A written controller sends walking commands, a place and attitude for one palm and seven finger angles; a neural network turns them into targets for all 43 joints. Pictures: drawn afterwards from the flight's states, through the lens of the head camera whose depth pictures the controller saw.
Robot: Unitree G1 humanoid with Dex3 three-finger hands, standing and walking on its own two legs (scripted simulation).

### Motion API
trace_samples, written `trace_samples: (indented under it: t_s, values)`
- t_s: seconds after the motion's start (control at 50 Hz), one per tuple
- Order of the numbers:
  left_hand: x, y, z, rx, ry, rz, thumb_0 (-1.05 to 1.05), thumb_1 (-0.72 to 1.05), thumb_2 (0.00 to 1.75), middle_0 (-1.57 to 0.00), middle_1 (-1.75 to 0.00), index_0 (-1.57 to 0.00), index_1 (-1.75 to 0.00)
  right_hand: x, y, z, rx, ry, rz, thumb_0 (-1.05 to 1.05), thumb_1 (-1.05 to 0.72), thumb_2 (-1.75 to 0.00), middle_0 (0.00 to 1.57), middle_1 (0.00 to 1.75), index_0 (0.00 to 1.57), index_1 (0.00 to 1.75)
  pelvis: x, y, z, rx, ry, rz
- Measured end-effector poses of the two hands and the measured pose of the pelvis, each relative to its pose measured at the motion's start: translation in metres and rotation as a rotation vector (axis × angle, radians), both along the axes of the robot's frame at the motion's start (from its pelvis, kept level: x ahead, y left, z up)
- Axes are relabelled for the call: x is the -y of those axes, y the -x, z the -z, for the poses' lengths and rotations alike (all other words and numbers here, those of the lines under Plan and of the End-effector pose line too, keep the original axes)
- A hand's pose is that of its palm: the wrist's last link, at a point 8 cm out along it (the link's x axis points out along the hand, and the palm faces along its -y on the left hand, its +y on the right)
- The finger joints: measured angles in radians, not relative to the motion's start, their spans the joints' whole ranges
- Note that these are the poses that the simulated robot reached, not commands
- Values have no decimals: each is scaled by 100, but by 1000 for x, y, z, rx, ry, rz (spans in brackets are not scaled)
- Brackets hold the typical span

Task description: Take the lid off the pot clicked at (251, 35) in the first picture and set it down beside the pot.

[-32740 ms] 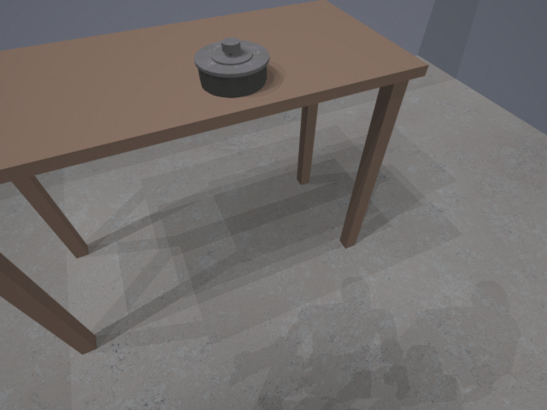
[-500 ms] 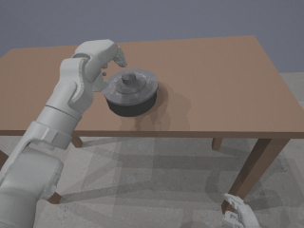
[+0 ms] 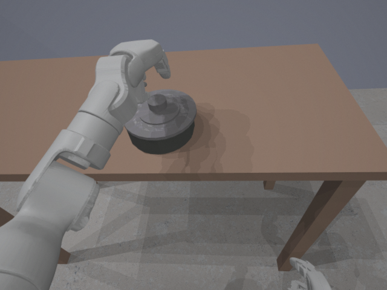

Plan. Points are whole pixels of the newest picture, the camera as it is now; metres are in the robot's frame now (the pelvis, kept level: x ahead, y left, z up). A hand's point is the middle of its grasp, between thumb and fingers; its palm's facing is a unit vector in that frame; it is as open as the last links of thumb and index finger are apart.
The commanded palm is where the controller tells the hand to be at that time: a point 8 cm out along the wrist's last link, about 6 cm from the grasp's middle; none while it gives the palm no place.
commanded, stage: move the open hand above the knob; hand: left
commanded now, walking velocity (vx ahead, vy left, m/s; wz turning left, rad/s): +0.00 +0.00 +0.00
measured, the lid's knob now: (157, 103) +0.47 +0.09 +0.16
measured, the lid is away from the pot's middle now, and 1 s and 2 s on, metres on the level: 0.00 0.00 0.00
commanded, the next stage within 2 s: lower the open fingers around the knob in 0.86 s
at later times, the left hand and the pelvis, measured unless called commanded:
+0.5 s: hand (148, 82) +0.44 +0.09 +0.23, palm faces -0.16 -0.04 -0.99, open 10.0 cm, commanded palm +0.41 +0.10 +0.29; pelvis +0.00 +0.01 +0.00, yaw -1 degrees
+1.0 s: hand (143, 85) +0.43 +0.10 +0.23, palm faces -0.18 -0.05 -0.98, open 10.0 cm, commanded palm +0.41 +0.10 +0.28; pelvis -0.01 +0.00 +0.00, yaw -1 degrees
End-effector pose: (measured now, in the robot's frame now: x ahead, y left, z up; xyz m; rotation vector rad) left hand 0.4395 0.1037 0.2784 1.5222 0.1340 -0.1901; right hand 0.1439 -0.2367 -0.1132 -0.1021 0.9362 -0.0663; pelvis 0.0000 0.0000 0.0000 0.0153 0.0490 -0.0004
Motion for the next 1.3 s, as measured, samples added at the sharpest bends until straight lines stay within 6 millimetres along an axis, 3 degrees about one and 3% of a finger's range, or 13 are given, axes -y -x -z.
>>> trace_samples:
  t_s: [0.16,0.28,0.66,0.88,1.3]
  values:
    - [6,-10,-6,18,15,15,0,-38,169,-89,-9,-89,-8,-2,14,3,-23,-6,30,1,-91,-90,20,30,20,30,-3,-3,-1,-10,-1,16]
    - [6,-5,-3,15,9,25,0,-37,169,-89,-9,-89,-8,-3,20,4,-38,-14,40,1,-91,-90,20,30,20,30,-6,-3,-1,-4,0,17]
    - [12,18,-11,66,16,31,0,-38,169,-89,-9,-89,-8,-15,-8,-8,55,-33,-13,1,-91,-90,20,30,20,30,-5,7,-1,21,-2,16]
    - [5,21,-11,52,9,1,0,-38,169,-89,-9,-89,-8,-10,-5,-10,62,-13,-13,1,-91,-90,20,30,20,30,0,11,-1,28,-2,11]
    - [11,4,16,-49,37,7,0,-38,169,-89,-9,-89,-8,4,21,0,-14,16,41,1,-91,-90,20,30,20,30,0,4,-1,14,-1,19]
